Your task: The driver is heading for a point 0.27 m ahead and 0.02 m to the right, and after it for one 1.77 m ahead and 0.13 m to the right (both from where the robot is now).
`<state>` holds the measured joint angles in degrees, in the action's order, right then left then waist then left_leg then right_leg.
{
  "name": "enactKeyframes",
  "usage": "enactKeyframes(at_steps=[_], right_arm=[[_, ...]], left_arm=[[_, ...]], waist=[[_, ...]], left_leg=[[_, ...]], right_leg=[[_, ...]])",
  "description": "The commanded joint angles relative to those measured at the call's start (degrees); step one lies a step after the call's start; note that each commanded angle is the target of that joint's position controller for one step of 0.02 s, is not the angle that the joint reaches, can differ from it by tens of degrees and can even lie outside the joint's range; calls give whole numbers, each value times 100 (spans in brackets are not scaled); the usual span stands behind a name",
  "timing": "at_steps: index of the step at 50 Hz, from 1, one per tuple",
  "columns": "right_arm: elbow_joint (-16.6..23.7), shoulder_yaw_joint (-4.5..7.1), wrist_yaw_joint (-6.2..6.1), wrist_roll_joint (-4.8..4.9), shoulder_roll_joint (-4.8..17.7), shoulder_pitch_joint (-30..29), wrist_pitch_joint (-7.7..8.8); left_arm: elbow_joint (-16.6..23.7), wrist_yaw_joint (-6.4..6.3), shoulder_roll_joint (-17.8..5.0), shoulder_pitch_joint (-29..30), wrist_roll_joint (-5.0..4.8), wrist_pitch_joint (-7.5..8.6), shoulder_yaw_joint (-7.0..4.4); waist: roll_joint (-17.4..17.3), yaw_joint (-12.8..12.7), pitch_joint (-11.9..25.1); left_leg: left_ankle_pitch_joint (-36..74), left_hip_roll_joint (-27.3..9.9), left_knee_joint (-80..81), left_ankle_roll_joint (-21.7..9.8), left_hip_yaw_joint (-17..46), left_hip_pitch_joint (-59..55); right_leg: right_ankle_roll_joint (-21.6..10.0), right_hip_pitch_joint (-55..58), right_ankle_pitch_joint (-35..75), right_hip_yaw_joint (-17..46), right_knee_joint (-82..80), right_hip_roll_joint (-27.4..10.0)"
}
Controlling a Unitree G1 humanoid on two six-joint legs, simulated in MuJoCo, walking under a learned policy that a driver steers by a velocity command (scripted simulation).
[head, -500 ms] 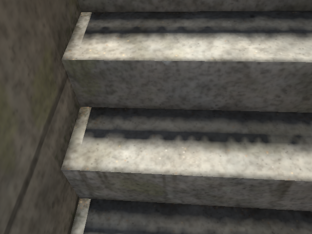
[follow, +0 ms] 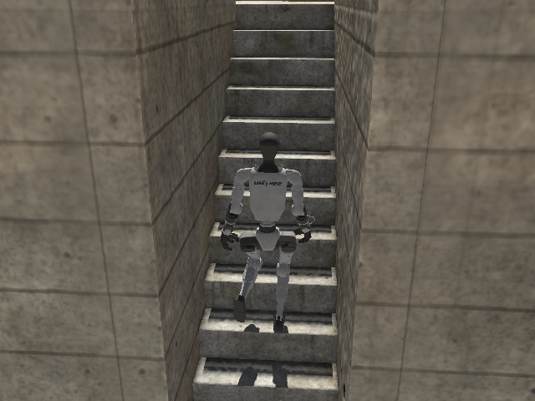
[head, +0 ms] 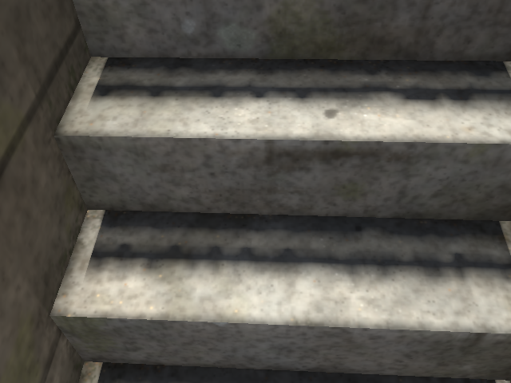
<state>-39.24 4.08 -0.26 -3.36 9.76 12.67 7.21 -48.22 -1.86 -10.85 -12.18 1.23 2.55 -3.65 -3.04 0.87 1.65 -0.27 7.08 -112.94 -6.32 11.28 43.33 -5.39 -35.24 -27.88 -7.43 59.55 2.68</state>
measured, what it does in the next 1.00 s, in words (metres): climbs: left foot 0.21 m higher, then right foot 0.20 m higher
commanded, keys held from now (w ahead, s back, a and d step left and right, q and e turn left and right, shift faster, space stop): w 0.06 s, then no key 0.94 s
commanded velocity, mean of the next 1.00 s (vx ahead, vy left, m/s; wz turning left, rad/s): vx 0.15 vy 0.00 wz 0.00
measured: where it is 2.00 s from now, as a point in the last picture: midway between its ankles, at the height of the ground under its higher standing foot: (314, 284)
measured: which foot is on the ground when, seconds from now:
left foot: up 0.00-0.28, down 0.30-0.92, up 0.94-1.00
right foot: down 0.00-0.30, up 0.32-0.84, down 0.86-1.00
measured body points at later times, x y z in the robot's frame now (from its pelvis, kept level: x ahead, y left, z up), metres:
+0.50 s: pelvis +0.23 +0.00 +0.24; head +0.24 +0.00 +0.69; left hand +0.38 +0.25 +0.15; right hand +0.26 -0.24 +0.10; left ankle +0.28 +0.09 -0.46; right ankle +0.20 -0.15 -0.26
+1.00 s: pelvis +0.35 -0.12 +0.33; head +0.41 -0.17 +0.77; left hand +0.59 +0.07 +0.27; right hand +0.44 -0.39 +0.18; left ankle +0.27 +0.07 -0.28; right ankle +0.39 -0.25 -0.26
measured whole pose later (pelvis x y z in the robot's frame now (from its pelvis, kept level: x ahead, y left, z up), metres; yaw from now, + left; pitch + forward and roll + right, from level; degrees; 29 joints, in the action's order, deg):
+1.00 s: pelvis +0.35 -0.12 +0.33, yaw -1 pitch +3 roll +1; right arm -42.6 6.0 -0.6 -0.8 16.9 15.2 1.5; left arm -30.4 -7.5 -3.9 -0.9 0.9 -2.3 0.9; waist -6.3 0.2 -5.1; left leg -15.1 6.1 -76.7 2.6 14.6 27.9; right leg 1.6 -47.8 -45.0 -1.2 86.3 -5.4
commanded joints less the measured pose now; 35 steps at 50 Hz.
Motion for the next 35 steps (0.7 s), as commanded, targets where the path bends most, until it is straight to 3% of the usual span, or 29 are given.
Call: enactKeyframes(at_steps=[1,3,4,5,6,7,8,9,10,11,12,13,14,15,16,17,18,19,20,21,22,24,25,26,28,29,31,33,35], right_arm=[[619,-357,-169,71,-536,140,-181],[746,-417,-220,224,-487,-164,-342],[865,-477,-317,308,-706,-450,-428],[938,-474,-415,324,-652,-548,-488],[1016,-467,-483,329,-624,-779,-536],[1185,-436,-495,293,-499,-992,-558],[1455,-510,-458,182,-503,-1303,-614],[1610,-517,-427,149,-457,-1763,-688],[1786,-628,-413,359,-469,-2022,-810],[1756,-662,-386,528,-552,-1615,-880],[1476,-629,-436,659,-464,-1374,-879],[1064,-578,-536,741,-504,-191,-966],[609,-486,-531,620,-165,991,-1038],[306,-364,-391,376,113,1371,-1021],[-55,-223,-285,195,410,1273,-1046],[-236,-53,-450,-80,676,849,-1140],[-83,-49,-430,-34,374,380,-1103],[-246,-92,-427,45,165,-96,-1001],[-500,-140,-447,97,-35,-264,-867],[-678,-227,-450,119,-320,-259,-675],[-813,-276,-426,60,-493,-164,-533],[-988,-229,-414,133,-326,281,-317],[-946,-305,-442,151,-398,303,-214],[-938,-317,-460,165,-199,431,-166],[-936,-310,-478,183,38,750,-12],[-921,-198,-464,198,381,923,91],[-924,-26,-502,188,718,971,86],[-868,4,-567,210,629,1253,25],[-801,75,-564,144,700,1394,89]], left_arm=[[-265,93,99,-480,73,331,0],[-394,98,-9,-852,46,444,75],[-676,133,-24,-1257,66,535,104],[-544,142,-204,-1180,-17,591,107],[-632,139,-329,-1206,-65,704,118],[-546,130,-551,-1117,-63,733,88],[-588,111,-571,-1182,-160,687,61],[-667,84,-553,-1358,-178,636,68],[-705,-47,-767,-1586,-327,560,24],[-735,-96,-891,-1578,-348,511,-39],[-613,-173,-1026,-1813,-417,638,-32],[-557,-196,-1443,-1751,-410,824,-135],[-408,-132,-1949,-1304,-548,933,-294],[-181,76,-2002,-1261,-831,989,-332],[-112,184,-1603,-1305,-745,992,-248],[274,409,-1019,-1253,-436,807,-206],[478,406,-757,-1035,-124,665,-245],[860,326,-312,-752,-17,472,-183],[1115,150,55,-525,96,341,-57],[1075,26,259,-666,137,250,73],[1017,-4,326,-954,118,204,152],[886,33,296,-1173,-20,144,179],[850,57,304,-1069,-67,71,203],[737,45,306,-1110,-168,-43,212],[670,-110,252,-918,-200,-182,172],[829,-197,196,-744,-137,-239,120],[1129,-253,138,-63,-26,-263,94],[1307,-176,75,374,54,-259,66],[1401,-146,52,662,66,-247,54]], waist=[[-31,153,-481],[56,86,-713],[272,41,-784],[327,104,-867],[887,71,-957],[960,153,-916],[713,219,-968],[499,32,-923],[753,-163,-666],[1085,6,-267],[1099,51,505],[1825,601,1441],[2052,1193,2122],[1569,1337,2578],[1264,1246,2428],[-1133,798,2204],[53,579,1703],[222,82,701],[379,-215,-347],[679,-372,-694],[830,-542,-646],[554,-424,-755],[496,-391,-676],[406,-308,-519],[63,-175,-316],[-277,-125,-371],[-407,39,-379],[-491,209,-268],[-640,328,-183]], left_leg=[[-609,59,-1537,46,256,2563],[-855,-21,-1243,110,187,3096],[-1307,91,-1862,87,-188,3299],[-1241,44,-1695,143,-280,3446],[-1668,46,-2109,143,-493,3895],[-1909,-114,-1761,124,-652,3915],[-1839,-449,-532,113,-909,3560],[-1807,-510,209,106,-1480,3178],[-2188,-772,1342,99,-2240,2276],[-2377,-728,2764,-4,-2457,679],[-2715,-170,3399,-68,-2904,-728],[-1959,-112,3323,-240,-2488,-1683],[-2065,-151,4118,-293,-1889,-2263],[-1642,23,5696,-321,-1673,-3267],[-1704,-147,6943,-545,-477,-3658],[-1320,-2045,8704,-1847,3105,-3530],[-2122,-2185,9083,-1820,3535,-2713],[-3412,-1968,8901,-1589,2875,-1862],[-3908,-1855,8731,-1180,2216,-1146],[-3367,-1588,8483,-828,1423,-923],[-2541,-1429,8560,-628,876,-988],[-1066,-1323,8752,-582,10,-1594],[-456,-1436,8785,-523,-171,-1601],[346,-1495,8896,-630,-442,-1684],[1472,-1708,9084,-685,-399,-1988],[1670,-1898,9250,-770,-226,-2328],[1599,-2165,9389,-840,-102,-3322],[901,-2118,9443,-876,-75,-4130],[1225,-2272,9642,-943,-53,-4720]], right_leg=[[-531,1533,1055,2654,-3201,-1247],[-87,1818,1970,2006,-3593,-1237],[-122,1727,2457,1874,-3851,-1245],[-50,1718,2727,1654,-4071,-1250],[-217,1906,3348,1651,-4242,-1336],[-273,2054,3530,1410,-4468,-1364],[-7,1880,3318,1065,-4678,-1109],[12,1814,4156,941,-5044,-1025],[-189,2020,5930,772,-5904,-1143],[-249,2012,7879,380,-5756,-971],[-312,2085,11456,519,-5285,-1193],[-309,2646,13685,688,-4541,-1705],[-279,3388,13757,641,-3484,-1845],[-204,3587,12776,595,-2297,-1498],[-174,2995,9871,967,-853,-1070],[374,999,2845,1245,2207,509],[438,254,2124,2438,4623,640],[371,-510,2171,2332,5269,479],[245,-1211,1866,2186,5605,431],[134,-1447,2009,2408,5478,396],[87,-1422,2163,2428,5472,408],[147,-1760,1922,2363,4777,424],[240,-1520,1879,2431,4434,369],[316,-1353,1889,1988,4261,484],[378,-1366,1727,1618,4941,445],[399,-1819,1400,1669,5511,380],[433,-2701,955,1719,5674,163],[455,-3219,913,1566,5529,-150],[518,-3560,576,1217,5584,-426]])
Keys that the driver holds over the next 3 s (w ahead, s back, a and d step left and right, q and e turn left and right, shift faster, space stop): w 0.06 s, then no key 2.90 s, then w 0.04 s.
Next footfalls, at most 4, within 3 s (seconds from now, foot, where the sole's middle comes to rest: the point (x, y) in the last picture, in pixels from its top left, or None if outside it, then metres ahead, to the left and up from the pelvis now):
0.30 left None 0.32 0.10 -0.50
0.86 right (425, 321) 0.43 -0.25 -0.29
1.42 left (266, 261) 0.56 0.01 -0.29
1.84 right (358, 269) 0.54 -0.15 -0.29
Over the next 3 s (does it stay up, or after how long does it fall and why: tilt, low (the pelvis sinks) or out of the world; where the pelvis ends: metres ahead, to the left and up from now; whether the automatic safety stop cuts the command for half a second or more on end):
stays up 0.51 -0.07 0.49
